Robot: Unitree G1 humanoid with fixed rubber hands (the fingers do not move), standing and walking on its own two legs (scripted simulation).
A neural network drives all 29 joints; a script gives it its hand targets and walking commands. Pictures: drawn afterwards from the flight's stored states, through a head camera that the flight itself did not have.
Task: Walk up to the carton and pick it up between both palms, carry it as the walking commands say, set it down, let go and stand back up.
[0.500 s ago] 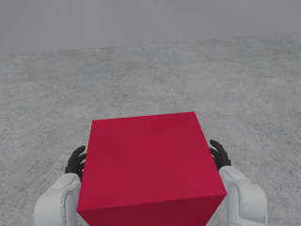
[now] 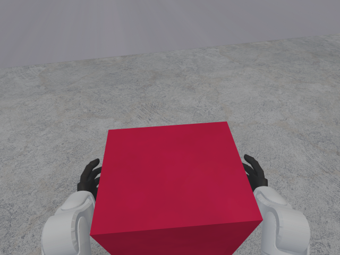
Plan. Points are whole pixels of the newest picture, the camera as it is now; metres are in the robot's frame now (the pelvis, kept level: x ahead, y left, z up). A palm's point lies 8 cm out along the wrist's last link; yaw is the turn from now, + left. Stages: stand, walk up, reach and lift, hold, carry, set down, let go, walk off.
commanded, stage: carry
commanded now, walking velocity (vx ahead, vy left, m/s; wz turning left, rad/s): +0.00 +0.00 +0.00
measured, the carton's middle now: (173, 200) +0.26 -0.01 +0.03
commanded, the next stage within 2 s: none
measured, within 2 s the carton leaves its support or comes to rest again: neither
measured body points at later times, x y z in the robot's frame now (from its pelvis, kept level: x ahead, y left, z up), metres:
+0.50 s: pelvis -0.04 +0.04 +0.01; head -0.07 +0.04 +0.46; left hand +0.23 +0.20 +0.09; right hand +0.21 -0.15 +0.09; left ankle +0.03 +0.12 -0.72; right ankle -0.02 -0.11 -0.72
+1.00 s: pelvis +0.01 +0.03 +0.01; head -0.02 +0.03 +0.46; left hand +0.25 +0.22 +0.09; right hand +0.29 -0.12 +0.10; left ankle +0.00 +0.12 -0.72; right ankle -0.02 -0.11 -0.71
